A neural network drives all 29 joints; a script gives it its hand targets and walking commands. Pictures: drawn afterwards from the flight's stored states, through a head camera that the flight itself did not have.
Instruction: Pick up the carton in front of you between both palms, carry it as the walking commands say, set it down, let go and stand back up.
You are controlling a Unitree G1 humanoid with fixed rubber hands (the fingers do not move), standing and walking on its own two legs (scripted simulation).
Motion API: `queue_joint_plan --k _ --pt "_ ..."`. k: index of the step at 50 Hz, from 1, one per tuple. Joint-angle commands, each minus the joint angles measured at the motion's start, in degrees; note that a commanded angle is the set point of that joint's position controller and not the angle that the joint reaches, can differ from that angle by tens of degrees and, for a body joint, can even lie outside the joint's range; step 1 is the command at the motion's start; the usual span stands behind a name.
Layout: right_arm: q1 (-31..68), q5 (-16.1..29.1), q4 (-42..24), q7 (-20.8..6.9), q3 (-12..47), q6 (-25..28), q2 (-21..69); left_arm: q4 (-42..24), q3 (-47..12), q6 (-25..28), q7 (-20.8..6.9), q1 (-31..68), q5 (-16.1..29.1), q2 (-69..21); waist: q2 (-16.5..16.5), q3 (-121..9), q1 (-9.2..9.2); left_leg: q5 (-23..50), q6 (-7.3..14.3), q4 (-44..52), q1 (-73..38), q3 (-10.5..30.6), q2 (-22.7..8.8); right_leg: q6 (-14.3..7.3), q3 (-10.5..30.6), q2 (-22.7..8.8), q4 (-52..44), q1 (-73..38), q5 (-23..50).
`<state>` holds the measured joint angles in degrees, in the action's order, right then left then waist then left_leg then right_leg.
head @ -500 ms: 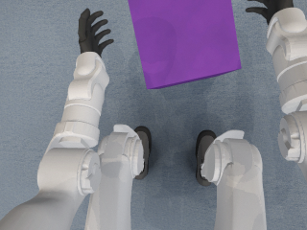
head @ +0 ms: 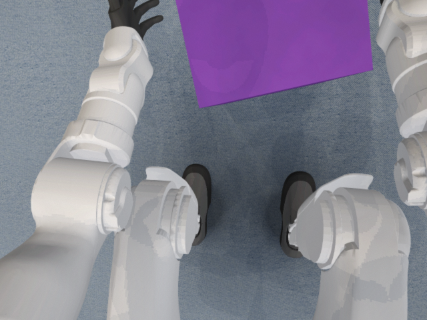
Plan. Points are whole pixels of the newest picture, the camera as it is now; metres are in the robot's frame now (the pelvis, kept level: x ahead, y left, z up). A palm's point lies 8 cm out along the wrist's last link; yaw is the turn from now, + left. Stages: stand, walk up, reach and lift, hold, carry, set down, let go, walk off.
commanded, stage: reach and lift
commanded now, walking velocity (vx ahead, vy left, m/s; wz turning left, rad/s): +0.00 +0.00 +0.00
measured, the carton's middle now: (263, 30) +0.52 -0.05 -0.25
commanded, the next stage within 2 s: none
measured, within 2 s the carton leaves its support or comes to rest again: leaves its support in 0.60 s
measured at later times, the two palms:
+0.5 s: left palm (149, 23) +0.53 +0.11 -0.15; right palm out of the picture +0.55 -0.19 -0.16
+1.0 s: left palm (117, 19) +0.49 +0.09 -0.01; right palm out of the picture +0.50 -0.21 -0.01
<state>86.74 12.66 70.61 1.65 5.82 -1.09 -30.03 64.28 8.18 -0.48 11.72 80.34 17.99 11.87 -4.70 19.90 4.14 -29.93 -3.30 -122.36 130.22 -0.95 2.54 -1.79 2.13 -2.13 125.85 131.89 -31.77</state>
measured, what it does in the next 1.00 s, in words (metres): rises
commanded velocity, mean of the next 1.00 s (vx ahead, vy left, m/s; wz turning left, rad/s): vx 0.00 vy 0.00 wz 0.00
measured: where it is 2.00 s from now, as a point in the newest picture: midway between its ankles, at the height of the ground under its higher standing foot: (242, 222)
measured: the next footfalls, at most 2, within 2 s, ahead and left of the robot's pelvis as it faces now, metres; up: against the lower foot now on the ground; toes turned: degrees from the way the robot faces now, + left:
none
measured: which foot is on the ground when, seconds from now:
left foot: down 0.00-1.00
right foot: down 0.00-1.00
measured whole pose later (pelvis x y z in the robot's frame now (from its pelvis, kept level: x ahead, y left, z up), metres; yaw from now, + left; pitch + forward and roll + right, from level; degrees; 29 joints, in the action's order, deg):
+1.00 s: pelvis +0.00 +0.01 +0.06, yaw -6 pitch +41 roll +4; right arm 68.9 -7.9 51.8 0.8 -12.8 -21.0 -9.7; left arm 36.7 33.5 -17.5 8.8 57.2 -7.8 -5.9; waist -2.4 -4.2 0.9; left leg -31.5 -3.9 -111.8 121.2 1.4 3.0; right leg 0.6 3.3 3.5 112.6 124.3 -29.0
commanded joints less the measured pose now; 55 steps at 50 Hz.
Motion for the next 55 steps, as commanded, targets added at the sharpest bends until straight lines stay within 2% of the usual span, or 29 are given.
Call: queue_joint_plan --k 1,2,3,4,5,8,9,10,12,13,15,18,20,21,26,29,32,33,36,38,40,43,45,48,50,51,52,53,55 --pt "15.8 0.5 -4.8 -0.2 0.2 0.7 -3.2 -3.7 1.5 1.3 0.4 2.8 -1.9 0.6 15.1 -70.1 0.36 17.9 -0.6 6.8 -27.4 -4.2 1.6 1.8 1.9 1.1 -11.4 -44.0 20.6" --pt "15.4 0.6 -4.1 -0.4 0.2 0.5 -1.8 -3.7 3.2 1.5 0.7 3.1 -3.1 2.6 13.9 -67.8 1.57 16.5 -0.6 7.3 -26.4 -4.2 1.3 1.8 1.8 0.8 -11.4 -41.3 18.7" --pt "15.2 0.2 -2.8 -0.4 -0.6 0.2 -2.2 -4.6 2.5 1.3 0.6 5.0 -2.7 1.3 15.2 -65.3 0.08 15.4 -0.5 7.6 -25.4 -3.9 1.4 1.6 1.8 1.0 -12.3 -40.1 17.2" --pt "15.1 0.4 -2.1 -0.7 -0.5 0.3 -0.7 -4.3 1.8 1.4 0.3 5.5 -3.0 0.6 12.9 -64.3 0.71 14.6 -0.5 8.1 -25.7 -4.0 1.5 1.4 1.7 1.1 -12.2 -38.6 16.2" --pt "15.0 0.5 -1.7 -0.8 0.2 0.2 -0.5 -4.6 3.1 1.3 0.4 5.5 -3.7 0.9 14.0 -62.8 0.99 13.9 -0.6 8.0 -24.6 -4.2 1.5 1.4 1.9 0.7 -12.7 -37.9 14.9" --pt "14.7 0.4 0.2 -0.5 -0.3 0.3 -0.9 -5.0 2.0 1.4 0.6 6.7 -4.0 0.7 9.9 -62.4 -0.41 13.9 -1.0 8.7 -28.3 -3.4 1.3 1.1 1.3 1.4 -13.0 -34.0 13.4" --pt "15.3 0.1 0.8 -0.5 0.2 0.5 0.3 -3.6 2.5 1.3 0.6 6.0 -4.5 0.0 10.7 -60.5 0.18 12.7 -0.8 8.7 -27.6 -3.5 1.5 1.0 1.6 1.3 -13.7 -33.3 11.6" --pt "16.3 0.5 0.3 -0.7 0.1 0.6 1.3 -4.6 1.4 1.3 0.3 7.1 -4.5 -2.7 9.0 -60.5 0.09 13.3 -0.8 8.9 -28.3 -3.6 1.8 0.7 1.6 1.6 -13.7 -32.6 12.0" --pt "18.1 -0.4 0.4 -0.7 0.1 0.9 2.9 -7.3 0.6 1.5 -0.4 11.2 -4.2 -5.0 10.0 -60.1 -1.84 12.4 -0.7 9.1 -28.4 -3.1 2.4 0.4 1.4 1.9 -14.1 -33.1 10.7" --pt "19.0 -0.1 -0.4 -1.0 0.7 1.1 6.4 -6.6 -0.6 1.5 -0.7 11.9 -4.3 -7.8 8.6 -60.5 -2.17 12.7 -0.6 9.3 -29.5 -3.1 2.7 0.2 1.0 2.3 -13.9 -32.3 11.2" --pt "23.1 -0.9 -0.2 -2.4 3.2 0.7 16.1 -5.1 0.6 1.1 -1.9 14.5 -5.6 -15.0 9.5 -61.7 -2.16 12.7 -0.3 9.1 -30.6 -3.0 3.9 0.2 0.8 2.9 -13.9 -32.9 11.3" --pt "26.4 -4.7 -0.1 -7.5 2.8 -1.0 34.1 -3.2 2.5 -1.0 -6.1 18.8 -11.7 -31.1 9.3 -55.4 0.00 11.4 -0.1 8.7 -29.7 -3.5 5.4 0.4 0.6 4.4 -13.6 -28.2 9.3" --pt "27.5 -7.2 -2.3 -11.5 2.0 -2.6 45.3 -6.8 4.2 -2.8 -9.8 23.9 -15.6 -40.9 12.1 -54.8 0.02 10.9 0.0 7.7 -28.1 -3.9 6.3 0.6 0.1 5.1 -13.6 -27.8 9.4" --pt "27.9 -7.8 -3.4 -12.6 1.5 -3.2 48.1 -6.7 4.2 -3.9 -11.3 23.4 -16.5 -44.6 11.3 -54.8 -0.66 11.0 0.3 7.6 -27.3 -3.4 6.3 0.5 -0.6 5.4 -12.8 -26.9 10.1" --pt "24.0 -9.1 -8.4 -14.9 0.4 -6.1 60.5 -12.0 4.9 -6.8 -15.8 28.0 -16.6 -53.1 12.9 -60.2 -1.20 11.6 0.9 5.6 -23.9 -5.2 6.7 0.2 -0.6 6.3 -12.1 -32.6 14.7" --pt "26.4 -8.4 -15.4 -14.8 0.6 -7.5 66.0 -18.2 1.3 -8.0 -16.7 32.4 -13.5 -58.5 12.5 -71.3 -1.59 14.6 0.8 5.6 -26.0 -6.3 7.1 0.2 -1.6 7.2 -11.5 -40.2 19.0" --pt "29.9 -5.0 -27.1 -13.5 6.8 -8.5 69.8 -22.4 -3.8 -9.9 -16.3 30.7 -9.8 -63.1 14.8 -89.7 -1.35 21.5 0.6 5.1 -31.3 -7.5 7.1 1.4 -2.7 7.7 -11.1 -53.5 28.8" --pt "28.4 -4.6 -26.9 -13.2 6.9 -9.2 71.0 -21.2 -3.9 -10.7 -16.5 29.2 -9.9 -64.0 14.5 -89.2 -0.60 20.2 0.3 5.6 -27.9 -8.4 7.1 1.7 -2.5 7.6 -11.9 -56.0 29.4" --pt "26.5 -6.0 -33.2 -12.0 9.0 -12.0 74.7 -25.2 -6.6 -13.3 -17.4 29.3 -9.6 -66.4 17.8 -97.7 -2.54 18.8 0.6 6.9 -25.2 -8.4 7.2 2.9 -2.8 8.1 -14.5 -65.7 31.0" --pt "22.2 -8.2 -31.7 -11.2 8.0 -14.7 78.9 -28.8 -8.5 -14.9 -17.9 29.9 -10.6 -67.0 18.7 -99.8 -3.70 15.2 0.5 9.1 -23.2 -8.6 7.2 3.5 -3.0 8.8 -16.8 -68.5 28.6" --pt "15.6 -10.2 -28.1 -11.2 6.1 -16.9 81.8 -33.6 -9.6 -15.6 -18.1 30.6 -12.3 -65.1 17.4 -97.2 -4.02 12.0 0.5 11.4 -23.3 -8.6 7.5 3.4 -2.9 9.4 -19.5 -65.5 22.9" --pt "11.8 -11.0 -25.6 -12.4 3.5 -17.9 85.6 -33.0 -9.8 -16.7 -18.3 28.0 -15.4 -66.0 13.5 -90.3 -2.33 9.1 0.9 16.4 -27.6 -7.8 7.6 3.0 -3.3 10.2 -22.8 -55.5 16.4" --pt "11.8 -12.1 -22.5 -13.4 1.4 -18.2 86.1 -31.0 -7.7 -17.1 -18.1 25.4 -18.0 -66.6 12.5 -84.9 -0.43 7.2 1.4 18.8 -30.0 -7.0 7.8 2.8 -3.6 10.4 -25.2 -49.4 11.3" --pt "11.5 -13.6 -23.6 -14.3 0.2 -17.5 87.5 -27.2 -4.3 -17.6 -18.1 20.8 -21.8 -68.1 12.4 -80.8 1.18 7.6 2.0 21.5 -32.0 -6.0 8.2 2.7 -4.0 10.6 -27.4 -45.8 10.4" --pt "9.6 -15.7 -20.1 -14.6 -4.2 -17.3 86.5 -24.5 -3.0 -17.7 -18.2 19.5 -23.5 -68.9 10.6 -76.6 0.44 6.1 2.1 24.2 -33.4 -5.4 8.6 2.2 -4.4 11.0 -29.1 -42.6 9.1" --pt "8.2 -17.3 -18.1 -14.7 -6.2 -17.6 85.7 -23.5 -1.7 -18.0 -18.4 19.9 -24.4 -69.4 10.2 -75.3 -0.96 4.2 2.0 25.2 -33.8 -5.3 8.6 1.9 -4.3 11.2 -30.6 -42.8 7.0" --pt "7.4 -18.6 -16.5 -14.8 -8.1 -17.8 85.5 -24.5 -1.4 -17.9 -18.6 20.7 -24.6 -68.7 10.0 -74.0 -1.09 2.7 2.0 26.6 -33.6 -5.2 8.8 1.5 -4.2 11.2 -31.9 -42.7 5.0" --pt "6.8 -20.3 -15.6 -14.8 -9.9 -18.0 84.7 -23.4 -0.4 -18.4 -18.8 20.5 -25.4 -69.0 10.0 -73.6 -2.41 1.7 2.1 28.0 -34.5 -4.6 8.7 1.5 -4.5 11.1 -33.0 -42.9 3.7" --pt "5.5 -22.3 -14.6 -14.9 -11.9 -18.2 84.1 -24.3 -0.7 -18.8 -19.0 20.4 -25.9 -70.3 7.8 -74.6 -3.55 0.5 1.6 29.8 -35.2 -4.6 8.8 1.1 -4.6 11.2 -34.6 -44.0 2.8"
